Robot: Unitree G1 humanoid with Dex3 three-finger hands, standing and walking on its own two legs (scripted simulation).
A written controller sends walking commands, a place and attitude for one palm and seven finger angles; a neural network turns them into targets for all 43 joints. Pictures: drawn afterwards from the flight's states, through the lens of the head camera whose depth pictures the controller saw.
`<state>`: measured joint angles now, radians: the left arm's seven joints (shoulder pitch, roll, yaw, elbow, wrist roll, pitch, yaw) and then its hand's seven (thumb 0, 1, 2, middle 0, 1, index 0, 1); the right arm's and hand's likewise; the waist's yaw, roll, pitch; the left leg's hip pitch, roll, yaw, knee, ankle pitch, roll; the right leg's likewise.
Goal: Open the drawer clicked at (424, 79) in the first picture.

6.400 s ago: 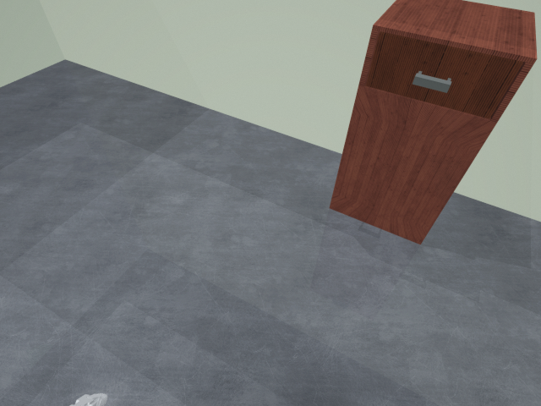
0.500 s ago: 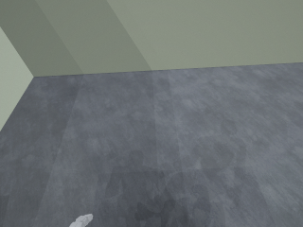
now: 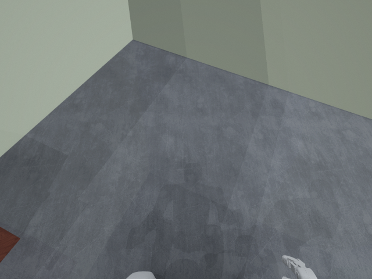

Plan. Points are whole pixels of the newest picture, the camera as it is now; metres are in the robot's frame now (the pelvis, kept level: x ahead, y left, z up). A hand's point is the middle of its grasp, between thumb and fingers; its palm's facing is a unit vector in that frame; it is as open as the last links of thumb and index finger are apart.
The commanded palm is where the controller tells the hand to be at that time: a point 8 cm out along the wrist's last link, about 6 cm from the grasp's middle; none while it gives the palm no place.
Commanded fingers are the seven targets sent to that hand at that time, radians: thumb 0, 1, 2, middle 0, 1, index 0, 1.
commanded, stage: turn to face it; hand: left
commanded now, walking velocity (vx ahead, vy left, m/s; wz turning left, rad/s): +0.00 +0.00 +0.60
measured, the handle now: out of the picture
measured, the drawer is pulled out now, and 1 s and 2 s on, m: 0.00 0.00 0.00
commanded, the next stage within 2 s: take the last steps up to it in 1.82 s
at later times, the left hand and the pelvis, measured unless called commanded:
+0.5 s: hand out of the picture +0.09 +0.19 -0.12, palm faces +0.25 -0.92 -0.30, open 7.4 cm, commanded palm none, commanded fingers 0.00 0.90 0.90 -0.20 -0.30 -0.20 -0.30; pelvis +0.00 -0.04 +0.01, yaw +17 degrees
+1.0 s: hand out of the picture -0.14 +0.19 -0.18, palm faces +0.60 -0.75 -0.26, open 7.4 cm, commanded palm none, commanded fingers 0.00 0.90 0.90 -0.20 -0.30 -0.20 -0.30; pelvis -0.03 -0.01 +0.00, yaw +35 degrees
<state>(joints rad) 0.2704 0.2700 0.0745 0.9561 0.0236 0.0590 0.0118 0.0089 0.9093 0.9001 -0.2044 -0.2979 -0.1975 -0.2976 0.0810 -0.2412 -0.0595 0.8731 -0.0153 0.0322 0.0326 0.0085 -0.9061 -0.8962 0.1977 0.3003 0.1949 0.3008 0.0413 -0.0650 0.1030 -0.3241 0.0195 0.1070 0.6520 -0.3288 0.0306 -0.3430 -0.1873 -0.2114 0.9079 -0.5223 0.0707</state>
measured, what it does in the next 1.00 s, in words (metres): steps on the spot, turning left: right foot, then left foot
